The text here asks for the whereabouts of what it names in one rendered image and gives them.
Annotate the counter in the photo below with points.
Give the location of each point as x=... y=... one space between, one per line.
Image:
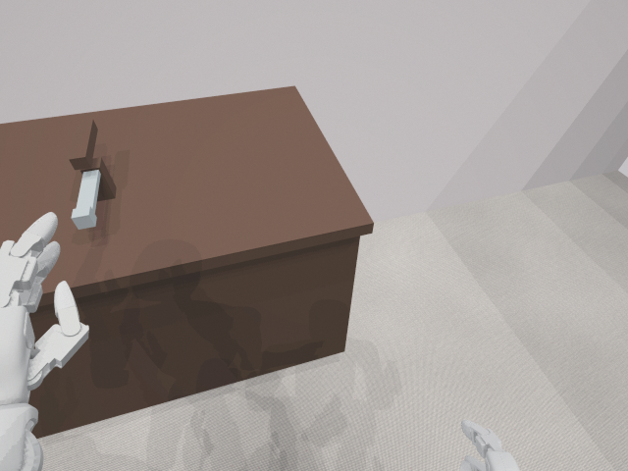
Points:
x=225 y=246

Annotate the left robot forearm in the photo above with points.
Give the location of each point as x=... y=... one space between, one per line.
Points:
x=19 y=448

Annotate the robot right hand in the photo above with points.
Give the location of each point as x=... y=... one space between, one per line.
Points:
x=489 y=446

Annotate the robot left hand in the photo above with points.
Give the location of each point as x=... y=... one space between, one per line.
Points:
x=23 y=268

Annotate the tap lever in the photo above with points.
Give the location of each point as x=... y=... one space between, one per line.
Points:
x=84 y=215

